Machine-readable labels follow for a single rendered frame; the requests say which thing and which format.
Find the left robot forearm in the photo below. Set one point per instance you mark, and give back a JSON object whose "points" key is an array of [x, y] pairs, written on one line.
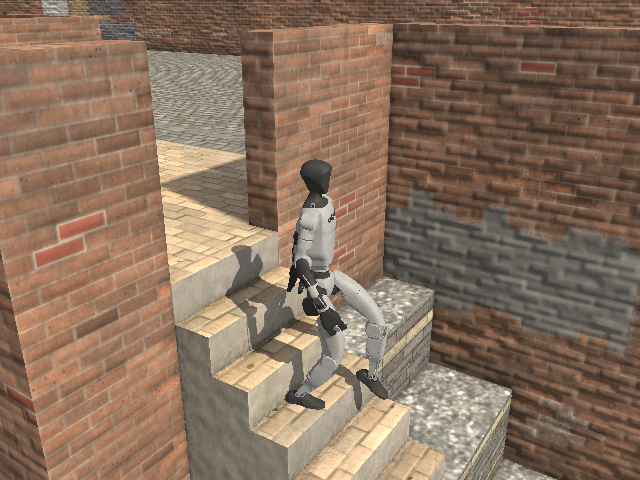
{"points": [[295, 236]]}

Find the robot right hand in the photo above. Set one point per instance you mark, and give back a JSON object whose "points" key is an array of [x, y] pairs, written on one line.
{"points": [[330, 319]]}

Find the robot left hand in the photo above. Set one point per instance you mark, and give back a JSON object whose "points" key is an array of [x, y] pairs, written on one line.
{"points": [[293, 279]]}

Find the right robot thigh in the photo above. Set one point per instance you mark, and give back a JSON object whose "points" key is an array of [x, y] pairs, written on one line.
{"points": [[335, 343]]}

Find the right robot upper arm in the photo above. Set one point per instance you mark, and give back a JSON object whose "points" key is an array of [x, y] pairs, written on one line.
{"points": [[308, 225]]}

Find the robot left foot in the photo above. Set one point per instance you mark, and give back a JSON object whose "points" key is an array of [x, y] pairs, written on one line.
{"points": [[374, 386]]}

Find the right robot forearm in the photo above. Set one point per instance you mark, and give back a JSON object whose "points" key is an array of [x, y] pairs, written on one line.
{"points": [[302, 268]]}

